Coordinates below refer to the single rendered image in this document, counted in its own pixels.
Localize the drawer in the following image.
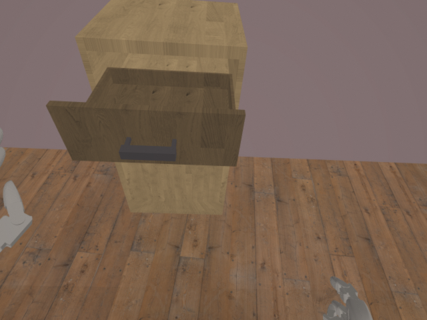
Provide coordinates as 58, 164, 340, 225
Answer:
46, 67, 246, 167

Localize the handle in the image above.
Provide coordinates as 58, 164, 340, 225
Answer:
119, 137, 177, 161

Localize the cabinet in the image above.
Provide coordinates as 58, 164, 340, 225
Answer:
75, 0, 248, 215

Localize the robot right hand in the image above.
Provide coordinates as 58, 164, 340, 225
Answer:
323, 276, 373, 320

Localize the robot left hand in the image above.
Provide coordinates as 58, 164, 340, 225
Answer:
0, 128, 33, 252

